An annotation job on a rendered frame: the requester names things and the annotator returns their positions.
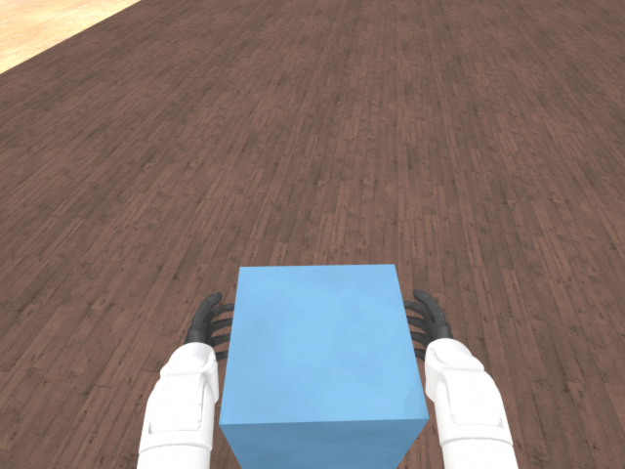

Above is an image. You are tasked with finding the right robot hand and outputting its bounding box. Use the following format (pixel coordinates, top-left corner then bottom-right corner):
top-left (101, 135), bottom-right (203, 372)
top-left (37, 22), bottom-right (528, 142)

top-left (403, 289), bottom-right (454, 361)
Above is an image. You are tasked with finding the left robot forearm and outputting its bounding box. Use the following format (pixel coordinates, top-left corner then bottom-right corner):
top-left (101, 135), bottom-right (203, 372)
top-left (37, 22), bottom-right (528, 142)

top-left (137, 342), bottom-right (219, 469)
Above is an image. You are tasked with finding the right robot forearm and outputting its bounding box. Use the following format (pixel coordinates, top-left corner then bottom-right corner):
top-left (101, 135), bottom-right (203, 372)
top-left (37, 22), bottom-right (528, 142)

top-left (425, 338), bottom-right (519, 469)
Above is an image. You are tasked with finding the left robot hand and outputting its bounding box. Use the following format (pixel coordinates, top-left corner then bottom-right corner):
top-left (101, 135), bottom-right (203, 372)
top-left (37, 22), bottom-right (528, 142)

top-left (184, 292), bottom-right (234, 362)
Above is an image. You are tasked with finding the carton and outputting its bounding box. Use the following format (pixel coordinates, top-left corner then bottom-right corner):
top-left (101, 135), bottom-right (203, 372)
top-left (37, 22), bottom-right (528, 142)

top-left (219, 264), bottom-right (430, 469)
